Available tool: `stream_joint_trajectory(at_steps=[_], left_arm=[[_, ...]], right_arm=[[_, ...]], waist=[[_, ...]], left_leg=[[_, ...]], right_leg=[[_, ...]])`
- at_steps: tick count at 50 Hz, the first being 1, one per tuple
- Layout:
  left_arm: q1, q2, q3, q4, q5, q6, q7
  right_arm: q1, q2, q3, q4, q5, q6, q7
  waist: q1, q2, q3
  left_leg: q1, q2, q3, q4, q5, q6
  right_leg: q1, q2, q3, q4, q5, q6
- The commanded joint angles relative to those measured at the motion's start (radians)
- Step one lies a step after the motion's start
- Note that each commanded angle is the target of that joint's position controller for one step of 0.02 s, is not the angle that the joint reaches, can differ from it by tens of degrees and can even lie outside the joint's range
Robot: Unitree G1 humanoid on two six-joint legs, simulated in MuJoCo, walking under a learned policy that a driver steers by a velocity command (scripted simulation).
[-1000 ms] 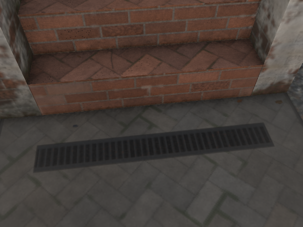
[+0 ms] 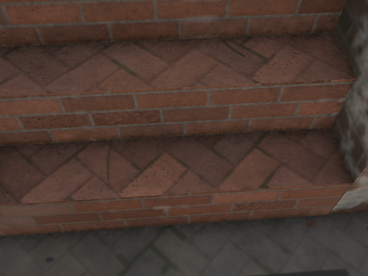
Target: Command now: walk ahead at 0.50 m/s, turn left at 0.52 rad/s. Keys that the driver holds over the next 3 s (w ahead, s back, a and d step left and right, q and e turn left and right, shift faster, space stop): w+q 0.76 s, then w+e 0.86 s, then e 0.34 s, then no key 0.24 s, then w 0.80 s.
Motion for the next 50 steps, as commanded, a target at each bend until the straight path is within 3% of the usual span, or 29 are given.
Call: stream_joint_trajectory(at_steps=[1, 2, 4, 6, 9, 13, 16, 18, 19, 20, 21, 22, 23, 24, 26, 28, 32, 35, 36, 39, 40, 41, 42, 43, 44, 46, 48, 49, 50], left_arm=[[-0.123, 0.133, 0.0, -0.17, -0.015, -0.088, -0.023], [-0.125, 0.119, 0.0, -0.162, 0.01, -0.08, -0.014], [-0.101, 0.123, 0.011, -0.176, 0.022, -0.055, -0.001], [-0.073, 0.098, 0.002, -0.179, 0.028, -0.037, 0.002], [-0.162, 0.067, -0.015, -0.21, 0.033, -0.027, 0.003], [-0.29, 0.066, -0.023, -0.233, 0.012, -0.033, -0.006], [-0.26, 0.125, -0.003, -0.232, 0.002, -0.048, 0.0], [-0.171, 0.16, 0.02, -0.21, 0.011, -0.064, 0.011], [-0.074, 0.194, 0.032, -0.2, 0.033, -0.071, 0.019], [0.038, 0.25, 0.042, -0.197, 0.058, -0.066, 0.026], [0.08, 0.269, 0.055, -0.152, 0.052, -0.056, 0.016], [0.028, 0.152, 0.029, -0.177, 0.041, -0.054, 0.011], [-0.008, 0.099, 0.016, -0.194, 0.028, -0.044, 0.012], [-0.047, 0.09, 0.009, -0.197, 0.03, -0.039, 0.011], [-0.075, 0.097, 0.006, -0.179, 0.037, -0.041, 0.016], [-0.077, 0.131, 0.02, -0.163, 0.045, -0.044, 0.014], [-0.089, 0.17, 0.037, -0.133, 0.017, -0.037, 0.013], [-0.122, 0.184, 0.043, -0.137, 0.01, -0.028, 0.01], [-0.12, 0.178, 0.04, -0.139, 0.009, -0.019, 0.007], [-0.09, 0.177, 0.034, -0.125, 0.0, 0.007, 0.018], [-0.118, 0.149, 0.016, -0.128, -0.001, 0.014, 0.019], [-0.106, 0.106, -0.005, -0.138, 0.003, 0.009, 0.016], [-0.098, -0.004, -0.046, -0.176, 0.055, -0.006, 0.008], [-0.006, 0.01, -0.051, -0.135, 0.013, -0.02, -0.013], [-0.022, 0.106, -0.024, -0.107, -0.013, -0.011, -0.023], [-0.114, 0.079, -0.028, -0.119, -0.009, 0.0, -0.014], [-0.131, 0.046, -0.036, -0.126, 0.013, 0.015, -0.004], [-0.085, -0.001, -0.044, -0.107, 0.009, 0.023, -0.002], [-0.052, -0.033, -0.047, -0.103, -0.013, 0.03, 0.001]], right_arm=[[0.248, -0.186, -0.058, -0.022, -0.011, -0.019, -0.024], [0.169, -0.145, -0.043, -0.035, 0.003, -0.016, -0.023], [0.106, -0.119, -0.033, -0.058, 0.004, -0.011, -0.032], [0.085, -0.146, -0.039, -0.065, 0.001, -0.014, -0.041], [0.102, -0.186, -0.051, -0.057, 0.01, -0.01, -0.056], [0.164, -0.176, -0.049, -0.05, 0.004, 0.007, -0.059], [0.16, -0.152, -0.045, -0.056, 0.022, -0.004, -0.051], [0.124, -0.125, -0.037, -0.064, 0.013, -0.009, -0.048], [0.114, -0.071, -0.017, -0.08, 0.005, -0.015, -0.046], [0.129, 0.005, 0.012, -0.109, -0.005, -0.019, -0.05], [0.219, -0.026, 0.014, -0.141, 0.029, -0.026, -0.051], [0.212, -0.132, -0.006, -0.109, 0.037, -0.011, -0.053], [0.125, -0.159, -0.014, -0.123, 0.012, 0.003, -0.054], [0.083, -0.138, -0.01, -0.136, -0.005, 0.011, -0.059], [0.046, -0.086, 0.002, -0.161, -0.018, 0.023, -0.058], [0.034, -0.046, 0.015, -0.183, -0.019, 0.028, -0.062], [-0.016, -0.01, 0.033, -0.187, -0.007, 0.03, -0.066], [-0.032, -0.038, 0.022, -0.193, -0.015, 0.04, -0.054], [-0.018, -0.049, 0.017, -0.191, -0.012, 0.055, -0.054], [-0.012, -0.048, 0.005, -0.202, -0.008, 0.054, -0.041], [0.06, -0.018, 0.006, -0.177, -0.018, 0.053, -0.039], [0.149, -0.039, -0.004, -0.145, -0.031, 0.051, -0.038], [0.176, -0.123, -0.01, -0.144, -0.044, 0.04, -0.048], [0.265, -0.164, -0.012, -0.111, -0.075, 0.033, -0.048], [0.328, -0.177, -0.034, -0.087, -0.064, 0.037, -0.05], [0.228, -0.11, -0.006, -0.076, -0.045, 0.03, -0.051], [0.161, -0.068, 0.012, -0.059, -0.048, 0.023, -0.064], [0.216, -0.061, 0.014, -0.015, -0.056, 0.019, -0.067], [0.244, -0.047, 0.018, 0.015, -0.056, 0.017, -0.066]], waist=[[-0.127, 0.057, -0.265], [-0.066, -0.031, -0.182], [0.002, -0.026, -0.137], [0.027, 0.008, -0.117], [0.006, 0.04, -0.102], [-0.055, 0.102, -0.112], [-0.03, 0.143, -0.105], [0.026, 0.159, -0.126], [0.067, 0.111, -0.214], [0.084, -0.076, -0.305], [0.021, -0.378, -0.327], [0.03, -0.21, -0.256], [0.047, -0.122, -0.185], [0.035, -0.061, -0.15], [0.009, -0.074, -0.092], [-0.001, -0.108, -0.105], [0.005, -0.102, -0.135], [-0.002, -0.13, -0.156], [-0.003, -0.165, -0.186], [-0.003, -0.132, -0.193], [-0.06, -0.102, -0.219], [-0.101, -0.044, -0.248], [-0.059, 0.248, -0.238], [-0.055, 0.3, -0.336], [-0.117, 0.094, -0.311], [-0.081, 0.017, -0.174], [-0.033, 0.053, -0.101], [-0.036, 0.101, -0.118], [-0.024, 0.104, -0.108]], left_leg=[[0.77, 0.322, -0.611, -0.331, 0.075, 0.247], [0.59, 0.28, -0.5, -0.342, 0.167, 0.215], [0.388, 0.24, -0.429, -0.396, 0.309, 0.204], [0.286, 0.209, -0.346, -0.409, 0.442, 0.2], [0.196, 0.135, -0.249, -0.391, 0.409, 0.152], [0.234, 0.133, -0.317, -0.327, 0.248, 0.101], [0.32, 0.168, -0.422, -0.25, 0.154, 0.064], [0.326, 0.125, -0.424, -0.139, 0.173, 0.029], [0.252, 0.074, -0.382, 0.038, 0.169, -0.005], [0.024, -0.024, -0.271, 0.318, -0.116, -0.059], [-0.26, -0.036, -0.215, 0.535, -0.437, -0.078], [-0.297, 0.042, -0.239, 0.644, -0.358, -0.087], [-0.29, 0.072, -0.202, 0.675, -0.278, -0.098], [-0.254, 0.096, -0.183, 0.64, -0.235, -0.106], [-0.166, 0.111, -0.147, 0.539, -0.181, -0.117], [-0.127, 0.102, -0.11, 0.465, -0.16, -0.141], [-0.029, 0.102, -0.063, 0.232, -0.017, -0.142], [0.048, 0.096, -0.047, 0.137, 0.042, -0.127], [0.081, 0.088, -0.02, 0.159, -0.016, -0.119], [0.146, 0.041, 0.023, 0.009, -0.123, -0.069], [0.282, 0.0, 0.051, -0.141, -0.033, -0.033], [0.494, 0.007, -0.006, -0.265, 0.077, -0.004], [0.724, 0.277, -0.371, -0.26, 0.615, 0.046], [0.756, 0.471, -0.571, -0.246, 0.744, 0.279], [0.714, 0.476, -0.567, -0.266, 0.505, 0.325], [0.528, 0.362, -0.373, -0.298, 0.259, 0.205], [0.353, 0.322, -0.285, -0.377, 0.223, 0.156], [0.345, 0.336, -0.269, -0.394, 0.265, 0.176], [0.35, 0.347, -0.247, -0.381, 0.255, 0.179]], right_leg=[[-0.671, -0.008, 0.176, 0.311, 0.104, -0.031], [-0.588, -0.052, 0.161, 0.194, 0.139, -0.019], [-0.438, -0.074, 0.153, 0.1, 0.15, 0.006], [-0.387, -0.062, 0.121, -0.01, 0.177, 0.036], [-0.311, -0.011, 0.087, -0.269, 0.342, 0.067], [-0.252, 0.061, 0.088, -0.487, 0.47, 0.062], [-0.22, 0.047, 0.139, -0.571, 0.423, 0.022], [-0.087, 0.041, 0.115, -0.671, 0.424, -0.017], [0.115, -0.055, 0.19, -0.663, 0.427, -0.07], [0.382, -0.253, 0.453, -0.698, 0.433, -0.162], [0.48, -0.419, 0.841, -0.778, 0.273, -0.297], [0.391, -0.385, 0.749, -0.773, 0.169, -0.29], [0.294, -0.325, 0.567, -0.763, 0.232, -0.246], [0.199, -0.278, 0.455, -0.779, 0.348, -0.217], [0.047, -0.225, 0.293, -0.813, 0.619, -0.2], [0.019, -0.213, 0.188, -0.817, 0.822, -0.211], [0.002, -0.198, 0.052, -0.842, 0.766, -0.176], [0.021, -0.21, 0.019, -0.773, 0.815, -0.147], [0.037, -0.227, 0.012, -0.739, 0.813, -0.15], [0.081, -0.245, 0.03, -0.612, 0.879, -0.153], [0.059, -0.216, 0.004, -0.487, 0.986, -0.143], [-0.061, -0.157, -0.05, -0.295, 0.928, -0.1], [-0.414, -0.074, -0.068, 0.017, 0.057, -0.016], [-0.599, -0.009, 0.049, 0.295, -0.151, 0.033], [-0.687, -0.03, 0.086, 0.505, -0.127, 0.051], [-0.737, -0.056, 0.106, 0.53, -0.007, 0.04], [-0.673, -0.048, 0.132, 0.518, 0.11, 0.043], [-0.687, 0.001, 0.096, 0.742, 0.086, 0.05], [-0.763, 0.019, 0.116, 0.892, 0.064, 0.048]])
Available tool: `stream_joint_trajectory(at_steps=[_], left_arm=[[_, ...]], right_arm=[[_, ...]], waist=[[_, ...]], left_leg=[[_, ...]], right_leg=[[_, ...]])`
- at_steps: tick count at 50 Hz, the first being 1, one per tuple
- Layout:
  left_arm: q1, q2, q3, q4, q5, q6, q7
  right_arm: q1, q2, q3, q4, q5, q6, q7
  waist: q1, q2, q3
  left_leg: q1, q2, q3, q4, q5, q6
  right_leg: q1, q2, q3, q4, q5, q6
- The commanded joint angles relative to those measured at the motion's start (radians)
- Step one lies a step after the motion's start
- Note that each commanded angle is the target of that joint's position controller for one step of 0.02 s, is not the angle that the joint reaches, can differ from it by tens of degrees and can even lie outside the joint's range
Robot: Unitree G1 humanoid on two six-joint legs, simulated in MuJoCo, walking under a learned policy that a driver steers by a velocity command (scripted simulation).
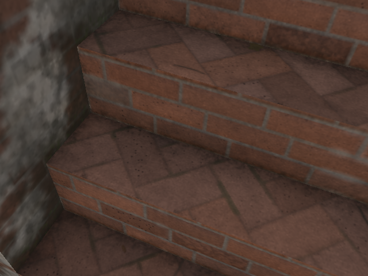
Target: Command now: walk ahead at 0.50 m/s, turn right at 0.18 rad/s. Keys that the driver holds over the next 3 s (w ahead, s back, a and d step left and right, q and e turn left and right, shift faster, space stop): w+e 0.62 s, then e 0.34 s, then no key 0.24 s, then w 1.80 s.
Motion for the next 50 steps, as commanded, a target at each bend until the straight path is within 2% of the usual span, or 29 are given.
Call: stream_joint_trajectory(at_steps=[1, 3, 7, 10, 13, 14, 15, 16, 17, 18, 19, 20, 21, 22, 24, 26, 27, 31, 36, 39, 41, 43, 44, 45, 46, 47, 48, 49, 50], left_arm=[[-0.009, -0.017, 0.003, -0.076, -0.034, 0.018, 0.016], [-0.106, -0.087, -0.03, -0.166, -0.037, 0.017, 0.021], [-0.156, -0.137, -0.069, -0.231, -0.024, 0.015, -0.002], [-0.237, -0.148, -0.082, -0.306, -0.013, 0.027, 0.01], [-0.39, -0.125, -0.095, -0.416, 0.004, 0.007, -0.009], [-0.446, -0.182, -0.122, -0.478, 0.017, -0.001, -0.015], [-0.304, -0.191, -0.135, -0.425, 0.003, 0.013, -0.024], [-0.342, -0.153, -0.115, -0.424, -0.01, 0.013, -0.021], [-0.204, -0.104, -0.073, -0.341, -0.004, 0.019, -0.021], [-0.085, -0.033, -0.043, -0.321, 0.007, 0.013, -0.022], [-0.032, 0.046, -0.01, -0.299, 0.013, 0.021, -0.016], [0.18, 0.185, 0.041, -0.229, 0.038, 0.044, 0.012], [0.249, 0.243, 0.058, -0.155, 0.085, 0.05, 0.038], [0.246, 0.181, 0.032, -0.104, 0.061, 0.043, 0.029], [0.186, 0.045, 0.007, -0.01, 0.02, 0.041, 0.003], [0.046, -0.094, -0.027, 0.032, 0.019, 0.047, -0.013], [0.031, -0.099, -0.032, 0.045, 0.02, 0.044, -0.02], [0.067, -0.037, -0.024, 0.079, 0.024, 0.037, -0.02], [0.176, 0.007, -0.002, 0.122, 0.054, 0.03, -0.024], [0.291, -0.007, 0.009, 0.14, 0.036, 0.048, -0.005], [0.252, -0.009, 0.015, 0.094, 0.026, 0.056, 0.022], [0.136, 0.0, 0.019, 0.02, 0.029, 0.068, 0.05], [0.246, 0.056, 0.046, 0.026, -0.007, 0.089, 0.069], [0.347, 0.065, 0.062, 0.048, -0.028, 0.111, 0.087], [0.364, 0.098, 0.081, 0.049, -0.039, 0.122, 0.105], [0.137, 0.104, 0.088, -0.019, -0.026, 0.115, 0.107], [0.003, 0.163, 0.1, -0.08, -0.005, 0.096, 0.095], [-0.081, 0.15, 0.099, -0.151, -0.003, 0.077, 0.086], [0.154, 0.01, 0.084, -0.084, 0.017, 0.074, 0.022]], right_arm=[[0.139, -0.093, -0.024, 0.047, -0.007, -0.017, -0.009], [0.204, -0.05, -0.012, 0.114, 0.013, -0.004, -0.018], [0.205, -0.017, 0.007, 0.154, -0.01, 0.007, -0.03], [0.207, -0.047, 0.009, 0.183, 0.009, -0.008, -0.043], [0.222, -0.087, 0.004, 0.203, 0.024, 0.001, -0.072], [0.234, -0.139, -0.013, 0.216, 0.055, 0.012, -0.09], [0.155, -0.204, -0.021, 0.194, 0.041, 0.041, -0.086], [0.245, -0.223, -0.027, 0.2, 0.05, 0.048, -0.083], [0.237, -0.237, -0.031, 0.173, 0.04, 0.043, -0.077], [0.177, -0.269, -0.04, 0.141, 0.035, 0.037, -0.068], [0.198, -0.229, -0.032, 0.099, 0.035, 0.015, -0.049], [0.083, -0.257, -0.041, 0.07, 0.042, -0.021, -0.01], [-0.081, -0.208, -0.059, 0.061, 0.056, -0.035, 0.03], [-0.139, -0.105, -0.043, 0.016, 0.068, -0.041, 0.059], [-0.242, 0.055, 0.017, -0.072, 0.028, -0.061, 0.071], [-0.105, 0.103, 0.045, -0.055, 0.037, -0.051, 0.082], [-0.097, 0.121, 0.062, -0.065, 0.032, -0.047, 0.08], [-0.149, 0.07, 0.081, -0.056, 0.021, -0.043, 0.041], [-0.226, 0.08, 0.07, -0.034, 0.025, -0.026, -0.011], [-0.386, 0.128, 0.091, -0.104, 0.021, -0.042, -0.014], [-0.374, 0.095, 0.082, -0.123, 0.028, -0.04, -0.008], [-0.366, 0.06, 0.069, -0.147, -0.004, -0.022, -0.002], [-0.469, 0.121, 0.089, -0.219, -0.006, -0.007, -0.023], [-0.546, 0.11, 0.086, -0.255, 0.0, -0.013, -0.029], [-0.526, 0.102, 0.085, -0.298, 0.008, -0.017, -0.022], [-0.353, 0.005, 0.06, -0.267, 0.001, -0.034, -0.001], [-0.17, -0.166, -0.002, -0.217, 0.011, -0.044, 0.003], [-0.027, -0.174, -0.037, -0.069, 0.057, -0.019, -0.006], [-0.187, -0.1, -0.012, -0.041, 0.046, -0.004, -0.019]], waist=[[-0.027, 0.179, 0.018], [-0.023, 0.155, 0.096], [-0.005, 0.097, 0.105], [0.004, 0.128, 0.16], [-0.009, 0.14, 0.104], [0.003, 0.17, 0.048], [0.082, 0.175, -0.066], [0.044, 0.166, -0.115], [0.056, 0.224, -0.2], [0.141, 0.242, -0.282], [0.133, 0.114, -0.36], [0.241, -0.173, -0.411], [0.227, -0.268, -0.401], [0.168, -0.158, -0.297], [0.058, -0.049, 0.043], [-0.093, -0.023, 0.105], [-0.106, -0.065, 0.101], [-0.083, -0.005, 0.074], [0.044, -0.099, 0.029], [0.132, -0.131, 0.067], [0.12, -0.146, 0.02], [0.068, -0.097, -0.005], [0.112, -0.18, 0.015], [0.153, -0.153, 0.031], [0.115, -0.205, -0.003], [-0.04, -0.115, -0.087], [-0.127, -0.075, -0.227], [-0.122, -0.074, -0.207], [0.088, 0.25, -0.152]], left_leg=[[0.142, 0.36, -0.266, -0.204, 0.206, 0.212], [0.259, 0.387, -0.27, -0.208, 0.049, 0.154], [0.159, 0.363, -0.141, -0.233, 0.004, 0.087], [0.13, 0.342, -0.045, -0.262, 0.097, 0.059], [0.066, 0.272, 0.044, -0.34, 0.246, 0.041], [0.088, 0.335, 0.013, -0.399, 0.382, 0.043], [0.031, 0.317, 0.115, -0.386, 0.756, 0.077], [0.102, 0.315, 0.116, -0.283, 1.261, 0.105], [0.237, 0.338, 0.133, -0.147, 1.855, 0.148], [0.271, 0.349, 0.117, 0.058, 2.127, 0.13], [0.025, 0.29, 0.055, 0.325, 2.066, 0.104], [-0.194, 0.145, -0.015, 0.648, 0.986, 0.069], [-0.391, -0.006, -0.203, 1.082, 0.213, 0.029], [-0.508, 0.017, -0.29, 1.329, 0.149, 0.026], [-0.713, 0.018, -0.186, 1.507, 0.093, 0.047], [-0.708, 0.028, -0.158, 1.582, 0.075, 0.032], [-0.768, 0.028, -0.146, 1.665, 0.094, 0.035], [-0.837, 0.05, -0.047, 1.546, 0.277, -0.022], [-0.961, 0.044, 0.012, 1.802, 0.234, -0.092], [-1.199, 0.082, -0.035, 1.757, 0.103, -0.11], [-1.099, 0.094, -0.044, 1.594, 0.085, -0.129], [-0.82, 0.102, -0.031, 1.249, 0.228, -0.135], [-0.898, 0.093, -0.019, 1.144, -0.036, -0.144], [-0.986, 0.077, -0.033, 1.072, -0.255, -0.139], [-0.926, 0.058, -0.046, 0.907, -0.45, -0.104], [-0.518, 0.063, -0.1, 0.488, -0.357, -0.034], [-0.157, 0.06, -0.012, 0.084, 0.102, -0.044], [0.037, 0.117, -0.056, -0.372, 0.523, -0.037], [0.525, 0.166, -0.141, -0.202, 0.72, 0.011]], right_leg=[[-0.34, 0.057, 0.028, 0.552, -0.032, -0.003], [-0.65, 0.058, 0.105, 0.742, -0.085, -0.056], [-0.701, 0.067, 0.071, 0.775, 0.082, -0.065], [-0.741, 0.033, 0.042, 0.719, 0.089, -0.054], [-0.544, -0.042, -0.079, 0.295, 0.141, -0.047], [-0.439, -0.084, -0.02, 0.189, -0.018, -0.081], [-0.094, -0.002, -0.17, -0.025, -0.236, -0.114], [0.058, 0.079, -0.227, -0.126, -0.341, -0.131], [0.138, 0.21, -0.316, -0.143, -0.352, -0.15], [0.213, 0.203, -0.148, -0.267, -0.302, -0.218], [0.466, 0.116, 0.187, -0.44, -0.405, -0.311], [0.64, -0.025, 0.689, -0.945, -0.464, -0.4], [0.626, -0.143, 1.119, -1.283, -0.524, -0.44], [0.53, -0.16, 1.076, -1.266, -0.557, -0.343], [0.23, -0.077, 0.737, -1.109, -0.436, -0.301], [0.086, -0.028, 0.482, -1.066, -0.3, -0.24], [0.106, -0.032, 0.45, -1.1, -0.198, -0.248], [0.103, -0.035, 0.282, -1.189, -0.014, -0.273], [0.297, -0.107, 0.369, -1.201, 0.108, -0.338], [0.609, -0.165, 0.479, -1.201, 0.284, -0.35], [0.637, -0.17, 0.465, -1.189, 0.422, -0.334], [0.515, -0.134, 0.401, -1.178, 0.552, -0.301], [0.583, -0.133, 0.473, -1.253, 0.534, -0.317], [0.793, -0.107, 0.476, -1.211, 0.695, -0.282], [0.903, -0.098, 0.456, -1.147, 0.939, -0.221], [0.806, -0.009, 0.293, -0.975, 1.372, -0.117], [0.792, 0.039, 0.301, -0.796, 1.622, -0.086], [0.745, 0.018, 0.326, -0.711, 1.279, -0.094], [0.109, 0.17, 0.261, -0.455, 0.169, -0.035]])
Over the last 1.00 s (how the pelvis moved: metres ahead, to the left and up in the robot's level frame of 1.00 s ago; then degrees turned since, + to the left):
0.38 0.06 0.02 27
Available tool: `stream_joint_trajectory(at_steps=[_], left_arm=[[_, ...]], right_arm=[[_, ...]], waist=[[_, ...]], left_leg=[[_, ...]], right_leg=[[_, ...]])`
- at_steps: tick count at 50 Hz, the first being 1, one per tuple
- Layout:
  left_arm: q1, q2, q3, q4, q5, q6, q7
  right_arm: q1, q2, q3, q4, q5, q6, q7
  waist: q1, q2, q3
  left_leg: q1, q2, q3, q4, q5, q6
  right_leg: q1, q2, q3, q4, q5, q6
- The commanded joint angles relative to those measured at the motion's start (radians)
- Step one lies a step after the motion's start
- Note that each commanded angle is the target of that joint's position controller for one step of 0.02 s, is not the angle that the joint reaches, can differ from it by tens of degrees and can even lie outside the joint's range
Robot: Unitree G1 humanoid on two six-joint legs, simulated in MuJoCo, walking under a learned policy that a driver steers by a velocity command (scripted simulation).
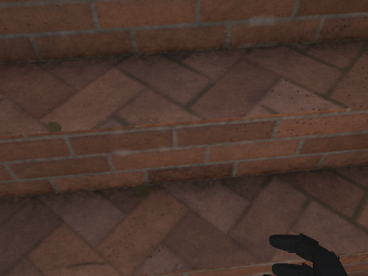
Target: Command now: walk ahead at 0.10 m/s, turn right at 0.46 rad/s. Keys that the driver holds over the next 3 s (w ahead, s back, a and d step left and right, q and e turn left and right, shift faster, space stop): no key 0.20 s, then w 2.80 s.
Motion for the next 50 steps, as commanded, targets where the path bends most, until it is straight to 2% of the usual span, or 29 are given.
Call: stream_joint_trajectory(at_steps=[1, 2, 4, 6, 8, 9, 10, 11, 12, 13, 14, 15, 16, 17, 19, 21, 24, 29, 31, 32, 33, 34, 35, 36, 37, 38, 39, 43, 50], left_arm=[[0.153, 0.008, 0.013, -0.079, -0.012, -0.049, -0.028], [0.026, 0.06, 0.017, -0.113, 0.001, -0.068, -0.037], [-0.142, -0.012, -0.025, -0.178, -0.022, -0.131, -0.054], [-0.2, -0.046, -0.066, -0.206, -0.018, -0.141, -0.077], [-0.272, -0.063, -0.11, -0.309, -0.033, -0.133, -0.084], [-0.198, -0.018, -0.112, -0.359, -0.013, -0.136, -0.095], [-0.077, 0.034, -0.096, -0.336, 0.016, -0.123, -0.097], [0.029, 0.082, -0.081, -0.301, 0.034, -0.098, -0.103], [0.074, 0.187, -0.021, -0.25, 0.032, -0.076, -0.095], [0.165, 0.231, 0.007, -0.214, 0.062, -0.052, -0.076], [0.206, 0.227, 0.028, -0.203, 0.07, -0.034, -0.07], [0.048, 0.295, 0.039, -0.232, 0.09, -0.012, -0.055], [-0.104, 0.263, 0.029, -0.293, 0.11, -0.006, -0.006], [-0.073, 0.149, -0.013, -0.26, 0.088, -0.036, 0.0], [-0.039, 0.065, -0.027, -0.144, 0.007, -0.068, -0.007], [-0.127, -0.024, -0.053, -0.102, 0.029, -0.082, -0.021], [-0.145, 0.025, -0.064, -0.099, 0.045, -0.099, -0.02], [-0.267, 0.114, -0.064, -0.184, 0.047, -0.101, 0.007], [-0.426, 0.142, -0.062, -0.199, 0.027, -0.089, -0.005], [-0.442, 0.078, -0.076, -0.204, -0.015, -0.077, -0.003], [-0.393, -0.011, -0.099, -0.2, -0.047, -0.058, -0.001], [-0.324, -0.131, -0.127, -0.213, -0.015, -0.051, -0.009], [-0.386, -0.174, -0.139, -0.275, 0.023, -0.088, -0.038], [-0.094, -0.211, -0.117, -0.228, 0.0, -0.102, -0.046], [0.022, -0.123, -0.114, -0.224, -0.014, -0.101, -0.047], [-0.055, 0.003, -0.091, -0.225, -0.021, -0.08, -0.034], [-0.225, 0.084, -0.072, -0.269, 0.007, -0.072, -0.051], [-0.366, 0.063, -0.061, -0.34, -0.023, -0.041, -0.05], [-0.449, 0.043, -0.087, -0.438, -0.007, -0.057, -0.067]], right_arm=[[0.068, -0.196, -0.096, 0.005, -0.024, 0.004, -0.019], [0.069, -0.051, -0.052, -0.001, -0.023, -0.007, -0.036], [0.273, -0.067, -0.077, 0.155, -0.02, 0.009, -0.03], [0.367, -0.082, -0.084, 0.177, -0.065, 0.017, -0.068], [0.185, -0.143, -0.094, 0.146, -0.035, 0.011, -0.068], [-0.002, -0.223, -0.099, 0.089, 0.009, 0.019, -0.069], [-0.078, -0.308, -0.122, 0.037, 0.018, 0.035, -0.082], [-0.087, -0.409, -0.138, -0.009, 0.034, 0.054, -0.073], [-0.083, -0.387, -0.133, -0.015, 0.025, 0.036, -0.054], [-0.121, -0.393, -0.121, -0.004, 0.014, 0.02, -0.032], [-0.124, -0.339, -0.105, 0.006, 0.031, 0.01, -0.022], [-0.012, -0.231, -0.082, -0.006, 0.002, 0.03, -0.007], [0.024, -0.243, -0.091, -0.002, -0.001, 0.038, 0.032], [0.024, -0.206, -0.092, -0.016, -0.002, 0.026, 0.064], [0.048, -0.091, -0.046, -0.051, -0.031, 0.025, 0.086], [0.072, -0.069, -0.024, -0.071, -0.013, 0.027, 0.082], [0.156, -0.075, -0.013, -0.044, 0.005, 0.039, 0.051], [0.133, -0.071, -0.002, -0.04, 0.026, 0.08, -0.032], [0.325, -0.113, -0.018, 0.046, 0.023, 0.106, -0.048], [0.359, -0.137, -0.019, 0.102, 0.004, 0.115, -0.049], [0.356, -0.09, -0.014, 0.167, 0.009, 0.112, -0.031], [0.367, -0.06, -0.01, 0.2, 0.013, 0.095, -0.027], [0.476, -0.05, 0.01, 0.161, -0.073, 0.038, -0.015], [0.393, -0.081, 0.007, 0.102, -0.094, 0.033, -0.002], [0.246, -0.15, -0.025, 0.022, -0.065, 0.06, -0.004], [0.25, -0.189, -0.055, -0.011, -0.013, 0.064, -0.017], [0.28, -0.188, -0.072, -0.002, 0.001, 0.05, -0.037], [0.416, -0.176, -0.088, -0.016, -0.049, 0.024, -0.102], [0.511, -0.187, -0.097, -0.055, -0.012, 0.053, -0.131]], waist=[[0.0, 0.458, -0.289], [-0.034, 0.288, -0.197], [-0.073, 0.277, 0.045], [-0.094, 0.237, -0.001], [0.011, 0.139, 0.003], [0.131, 0.156, -0.004], [0.168, 0.103, -0.109], [0.195, 0.157, -0.326], [0.19, 0.157, -0.414], [0.244, 0.175, -0.459], [0.264, 0.159, -0.404], [0.104, -0.152, -0.314], [0.046, -0.259, -0.348], [0.015, -0.133, -0.265], [-0.047, 0.023, 0.011], [-0.084, 0.013, 0.061], [-0.105, 0.056, -0.051], [-0.119, -0.029, -0.091], [-0.239, -0.045, -0.127], [-0.236, 0.007, -0.044], [-0.189, 0.131, 0.0], [-0.138, 0.235, -0.027], [-0.213, 0.192, -0.065], [-0.015, 0.199, -0.148], [0.092, 0.163, -0.189], [0.032, 0.09, -0.107], [-0.045, -0.008, 0.006], [-0.095, 0.091, 0.007], [-0.15, 0.214, -0.01]], left_leg=[[0.791, 0.486, -0.517, -0.472, 0.705, 0.286], [0.809, 0.329, -0.246, -0.532, 0.591, 0.202], [0.932, 0.224, -0.096, -0.694, 0.747, 0.112], [1.073, 0.294, -0.129, -0.541, 1.109, 0.108], [0.817, 0.285, -0.036, -0.685, 0.973, 0.077], [0.568, 0.229, 0.042, -0.716, 0.944, 0.061], [0.3, 0.184, 0.096, -0.781, 0.86, 0.091], [0.194, 0.235, 0.027, -0.836, 1.124, 0.206], [0.245, 0.271, 0.006, -0.775, 1.443, 0.244], [0.352, 0.344, 0.014, -0.643, 1.724, 0.265], [0.447, 0.323, 0.013, -0.433, 1.558, 0.245], [0.256, 0.09, -0.028, -0.104, 0.505, 0.167], [0.135, -0.13, -0.152, 0.552, -0.052, 0.094], [-0.044, -0.126, -0.254, 0.866, -0.147, 0.08], [-0.21, -0.074, -0.242, 0.974, -0.224, 0.077], [-0.249, -0.065, -0.22, 1.073, -0.323, 0.097], [-0.285, -0.044, -0.195, 1.014, -0.229, 0.079], [-0.247, 0.02, -0.161, 0.839, -0.14, -0.023], [0.119, 0.004, 0.039, 0.298, -0.108, -0.01], [0.196, -0.025, 0.157, -0.069, -0.071, 0.001], [0.207, -0.022, 0.166, -0.32, -0.06, 0.002], [0.18, 0.06, 0.038, -0.416, -0.082, 0.031], [0.134, 0.176, -0.379, -0.293, 0.278, 0.153], [0.335, 0.248, -0.526, -0.211, 0.44, 0.19], [0.327, 0.28, -0.619, -0.29, 0.185, 0.202], [0.253, 0.348, -0.7, -0.441, -0.276, 0.208], [0.158, 0.35, -0.763, -0.444, -0.545, 0.196], [0.173, 0.294, -0.675, -0.398, -0.546, 0.225], [0.25, 0.23, -0.543, -0.336, -0.236, 0.2]], right_leg=[[-0.61, 0.225, -0.07, 1.067, -0.297, 0.04], [-0.77, 0.125, -0.113, 1.15, -0.198, 0.041], [-1.035, 0.191, -0.229, 1.249, -0.398, -0.003], [-1.288, 0.19, -0.304, 1.57, -0.629, -0.02], [-1.195, 0.088, -0.312, 1.453, -0.606, -0.017], [-0.979, 0.013, -0.354, 1.086, -0.471, 0.0], [-0.543, 0.037, -0.424, 0.87, -0.117, 0.018], [-0.005, 0.111, -0.492, 0.659, 0.019, -0.011], [0.199, 0.17, -0.51, 0.632, 0.019, -0.023], [0.224, 0.167, -0.479, 0.618, -0.041, -0.055], [0.153, 0.156, -0.35, 0.353, -0.088, -0.102], [0.085, 0.077, 0.071, 0.062, -0.073, -0.246], [-0.054, -0.055, 0.598, -0.288, -0.607, -0.418], [-0.132, -0.078, 0.671, -0.363, -0.864, -0.397], [-0.417, -0.072, 0.492, -0.225, -0.923, -0.309], [-0.552, -0.042, 0.298, -0.111, -0.832, -0.25], [-0.492, -0.079, 0.14, -0.102, -0.637, -0.261], [-0.566, -0.164, 0.067, -0.169, -0.607, -0.242], [-0.674, -0.088, -0.204, -0.19, -0.495, -0.181], [-0.693, -0.043, -0.335, -0.089, -0.474, -0.134], [-0.686, 0.005, -0.421, 0.203, -0.509, -0.123], [-0.64, 0.081, -0.492, 0.778, -0.347, -0.074], [-0.691, 0.175, -0.232, 1.295, -0.322, -0.041], [-0.875, 0.242, -0.056, 1.536, -0.253, -0.009], [-0.844, 0.177, -0.034, 1.478, -0.115, 0.027], [-0.842, 0.082, -0.111, 1.294, -0.073, 0.053], [-0.834, 0.049, -0.069, 1.186, 0.043, 0.06], [-0.738, 0.071, -0.145, 1.075, 0.104, 0.078], [-0.602, -0.002, -0.236, 0.659, -0.046, 0.11]])
Over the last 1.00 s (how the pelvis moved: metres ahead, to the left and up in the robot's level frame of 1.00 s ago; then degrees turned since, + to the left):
0.35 -0.04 0.26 -30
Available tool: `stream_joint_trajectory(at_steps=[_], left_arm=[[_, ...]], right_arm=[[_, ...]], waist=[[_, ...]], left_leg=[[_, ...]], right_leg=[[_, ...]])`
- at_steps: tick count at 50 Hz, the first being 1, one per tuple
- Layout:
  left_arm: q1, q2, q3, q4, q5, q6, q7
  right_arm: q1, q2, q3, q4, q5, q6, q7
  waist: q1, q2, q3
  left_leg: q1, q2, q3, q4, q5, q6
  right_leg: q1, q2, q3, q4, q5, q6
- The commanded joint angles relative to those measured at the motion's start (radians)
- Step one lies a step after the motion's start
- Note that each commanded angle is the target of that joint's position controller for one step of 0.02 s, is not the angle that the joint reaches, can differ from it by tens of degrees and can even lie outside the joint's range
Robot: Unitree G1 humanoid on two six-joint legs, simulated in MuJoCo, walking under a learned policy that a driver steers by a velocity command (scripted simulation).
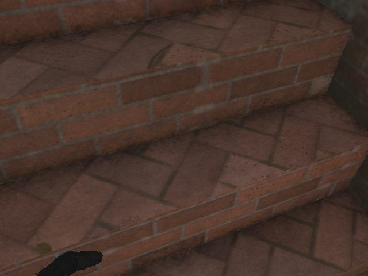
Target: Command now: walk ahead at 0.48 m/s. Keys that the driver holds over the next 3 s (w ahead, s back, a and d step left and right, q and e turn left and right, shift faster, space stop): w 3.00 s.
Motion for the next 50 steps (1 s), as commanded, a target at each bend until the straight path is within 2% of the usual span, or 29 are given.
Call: stream_joint_trajectory(at_steps=[1, 2, 4, 7, 8, 9, 10, 12, 13, 14, 16, 22, 28, 29, 30, 31, 33, 35, 36, 37, 38, 39, 40, 41, 42, 43, 45, 47, 50], left_arm=[[-0.195, 0.007, -0.012, -0.174, 0.007, -0.029, -0.01], [-0.2, 0.003, -0.012, -0.163, 0.011, -0.025, -0.022], [-0.122, -0.018, -0.008, -0.148, -0.023, -0.036, -0.021], [0.021, 0.003, -0.008, -0.08, 0.012, -0.051, -0.021], [0.102, 0.052, 0.012, -0.014, 0.033, -0.058, -0.027], [0.087, 0.094, 0.021, 0.013, 0.047, -0.056, -0.043], [-0.014, 0.148, 0.032, -0.002, 0.058, -0.039, -0.056], [-0.095, 0.112, 0.027, -0.072, 0.066, -0.052, -0.04], [-0.059, 0.073, 0.027, -0.075, 0.047, -0.073, -0.025], [-0.082, 0.055, 0.027, -0.066, 0.052, -0.09, -0.021], [-0.07, 0.059, 0.031, -0.067, 0.074, -0.118, -0.02], [-0.124, 0.058, 0.028, -0.075, 0.071, -0.122, -0.027], [-0.177, 0.04, 0.015, -0.101, 0.064, -0.113, -0.03], [-0.24, 0.024, 0.01, -0.116, 0.057, -0.108, -0.03], [-0.405, -0.023, -0.009, -0.157, 0.05, -0.103, -0.037], [-0.423, -0.094, -0.03, -0.2, 0.065, -0.095, -0.044], [-0.324, -0.076, -0.027, -0.25, 0.024, -0.096, -0.066], [-0.106, 0.013, 0.004, -0.245, -0.003, -0.057, -0.048], [-0.096, 0.007, 0.002, -0.206, 0.006, -0.055, -0.038], [0.181, 0.068, 0.048, -0.156, -0.035, -0.033, -0.026], [0.303, 0.113, 0.062, -0.094, -0.027, -0.018, -0.013], [0.299, 0.056, 0.049, -0.026, 0.0, -0.012, -0.017], [0.312, -0.007, 0.045, 0.063, 0.002, -0.005, -0.017], [0.392, -0.031, 0.047, 0.135, -0.004, -0.012, -0.025], [0.245, 0.02, 0.035, 0.091, 0.057, -0.033, -0.018], [0.164, 0.026, 0.037, 0.035, 0.079, -0.056, -0.001], [0.107, -0.02, 0.017, 0.05, 0.034, -0.105, 0.001], [-0.037, -0.024, 0.003, 0.032, 0.058, -0.109, -0.003], [0.035, -0.001, -0.026, 0.036, 0.09, -0.107, 0.009]], right_arm=[[-0.055, -0.134, -0.036, -0.114, 0.017, 0.005, -0.021], [-0.114, -0.12, -0.039, -0.121, 0.019, 0.014, -0.025], [-0.13, -0.137, -0.051, -0.14, 0.028, 0.014, -0.009], [-0.159, -0.122, -0.061, -0.121, 0.058, 0.032, 0.003], [-0.138, -0.086, -0.059, -0.117, 0.053, 0.039, 0.023], [-0.123, -0.051, -0.056, -0.135, 0.027, 0.033, 0.054], [-0.086, -0.088, -0.054, -0.14, 0.037, 0.023, 0.073], [-0.113, -0.104, -0.039, -0.137, 0.056, 0.017, 0.065], [-0.197, -0.1, -0.036, -0.156, 0.043, 0.022, 0.069], [-0.168, -0.112, -0.039, -0.143, 0.033, 0.029, 0.078], [-0.211, -0.113, -0.037, -0.136, 0.026, 0.022, 0.082], [-0.136, -0.167, -0.052, -0.114, 0.035, 0.023, 0.077], [-0.116, -0.097, -0.008, -0.089, 0.012, 0.027, 0.083], [-0.042, -0.079, 0.0, -0.055, 0.003, 0.024, 0.088], [0.165, -0.074, -0.002, 0.037, -0.017, 0.015, 0.091], [0.277, -0.125, -0.023, 0.112, -0.052, -0.018, 0.098], [0.0, -0.076, -0.001, -0.013, -0.026, -0.044, 0.099], [-0.258, -0.225, -0.027, -0.117, 0.031, -0.072, 0.069], [-0.189, -0.2, -0.023, -0.094, 0.036, -0.085, 0.05], [-0.43, -0.283, -0.034, -0.16, 0.022, -0.093, 0.042], [-0.507, -0.267, -0.045, -0.183, 0.03, -0.094, 0.044], [-0.433, -0.206, -0.019, -0.156, 0.022, -0.066, 0.054], [-0.337, -0.13, -0.001, -0.129, 0.025, -0.046, 0.058], [-0.323, -0.083, 0.023, -0.142, -0.018, -0.048, 0.077], [-0.269, -0.026, 0.034, -0.172, -0.002, -0.051, 0.105], [-0.345, -0.033, 0.039, -0.218, 0.004, -0.065, 0.139], [-0.297, -0.028, 0.051, -0.246, -0.002, -0.051, 0.173], [-0.194, -0.087, 0.038, -0.193, 0.007, -0.014, 0.163], [-0.204, -0.13, 0.025, -0.171, 0.002, 0.02, 0.131]], waist=[[0.016, 0.209, 0.05], [0.025, 0.167, 0.041], [0.057, 0.197, -0.017], [0.108, 0.134, -0.117], [0.113, -0.019, -0.167], [0.091, -0.234, -0.186], [0.013, -0.293, -0.159], [-0.01, -0.095, -0.107], [0.022, -0.029, -0.043], [-0.01, -0.015, 0.002], [0.002, -0.035, 0.002], [-0.039, -0.04, -0.054], [-0.016, -0.05, -0.061], [-0.055, -0.053, -0.061], [-0.17, 0.022, -0.046], [-0.174, 0.369, 0.048], [0.045, 0.197, 0.087], [0.275, 0.085, 0.019], [0.239, -0.071, -0.007], [0.435, 0.057, -0.06], [0.42, 0.105, -0.146], [0.367, 0.022, -0.193], [0.313, -0.106, -0.188], [0.339, -0.219, -0.175], [0.219, -0.3, -0.264], [0.218, -0.147, -0.171], [0.079, 0.052, -0.015], [-0.049, 0.044, -0.029], [-0.029, 0.054, -0.036]], left_leg=[[0.19, 0.2, -0.454, -0.319, 0.389, 0.208], [0.145, 0.21, -0.445, -0.275, 0.431, 0.205], [0.107, 0.238, -0.476, -0.249, 0.348, 0.202], [0.033, 0.117, -0.237, 0.028, 0.435, 0.086], [-0.111, 0.023, -0.087, 0.275, 0.437, -0.007], [-0.374, -0.073, -0.004, 0.641, -0.038, -0.094], [-0.523, -0.149, 0.057, 0.93, -0.112, -0.148], [-0.45, -0.084, 0.012, 0.996, 0.032, -0.134], [-0.477, -0.013, -0.087, 0.939, 0.071, -0.102], [-0.449, -0.03, -0.004, 0.901, 0.163, -0.108], [-0.465, -0.03, -0.014, 0.912, 0.169, -0.072], [-0.393, -0.044, 0.006, 0.816, 0.181, -0.084], [-0.239, -0.016, 0.07, 0.332, 0.236, -0.036], [-0.111, -0.003, 0.086, 0.12, 0.312, -0.004], [0.171, 0.017, 0.07, -0.167, 0.437, 0.073], [0.4, 0.043, -0.152, -0.285, 0.809, 0.196], [0.286, 0.06, -0.265, -0.224, 0.8, 0.144], [0.027, 0.214, -0.48, -0.334, 0.662, 0.152], [-0.031, 0.197, -0.457, -0.318, 0.478, 0.166], [0.162, 0.276, -0.454, -0.279, 0.54, 0.178], [0.182, 0.333, -0.49, -0.135, 0.499, 0.187], [0.118, 0.196, -0.231, -0.099, 0.433, 0.155], [-0.174, 0.022, -0.055, 0.215, 0.317, 0.093], [-0.424, -0.118, 0.1, 0.663, 0.009, 0.019], [-0.596, -0.161, -0.08, 0.933, 0.111, -0.009], [-0.582, -0.174, -0.2, 1.075, 0.24, 0.021], [-0.545, -0.124, -0.238, 1.048, 0.304, 0.033], [-0.295, -0.11, -0.085, 1.027, 0.385, -0.007], [-0.101, -0.111, 0.037, 0.945, 0.489, -0.035]], right_leg=[[-0.178, -0.061, 0.005, -0.218, -0.092, 0.011], [-0.121, -0.073, -0.026, -0.283, -0.038, 0.015], [-0.016, -0.106, 0.031, -0.381, -0.127, -0.041], [0.321, -0.094, -0.053, -0.817, 0.027, -0.129], [0.625, -0.104, -0.062, -0.983, 0.347, -0.177], [0.828, -0.173, 0.071, -0.922, 0.728, -0.255], [0.801, -0.197, 0.111, -0.797, 0.899, -0.321], [0.514, -0.273, 0.196, -0.87, 0.53, -0.32], [0.451, -0.305, 0.241, -0.884, 0.322, -0.305], [0.426, -0.279, 0.199, -0.869, 0.131, -0.312], [0.444, -0.28, 0.212, -0.911, 0.104, -0.339], [0.437, -0.297, 0.198, -0.825, 0.212, -0.372], [0.343, -0.262, 0.113, -0.598, 0.253, -0.299], [0.256, -0.22, 0.045, -0.483, 0.252, -0.258], [0.013, -0.1, -0.129, -0.168, 0.245, -0.182], [-0.313, 0.143, -0.293, 0.297, -0.242, -0.093], [-0.429, 0.137, -0.047, 0.441, -0.414, -0.059], [-0.176, -0.014, -0.019, 0.223, -0.283, -0.066], [-0.065, -0.034, -0.042, 0.1, -0.203, -0.074], [-0.094, -0.062, -0.001, -0.019, -0.223, -0.092], [-0.034, -0.132, 0.054, -0.107, -0.196, -0.127], [0.231, -0.025, -0.194, -0.524, -0.268, -0.14], [0.637, -0.044, -0.159, -0.895, -0.259, -0.249], [0.833, -0.031, -0.03, -0.832, -0.062, -0.293], [0.782, -0.066, 0.246, -0.699, 0.009, -0.326], [0.518, -0.145, 0.521, -0.891, -0.349, -0.332], [0.328, -0.156, 0.501, -0.92, -0.446, -0.292], [0.031, -0.109, 0.295, -0.893, -0.434, -0.296], [-0.128, -0.057, 0.184, -0.873, -0.367, -0.284]])
Over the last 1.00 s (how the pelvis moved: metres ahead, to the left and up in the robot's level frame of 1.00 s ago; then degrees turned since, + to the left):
0.07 0.10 0.16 -7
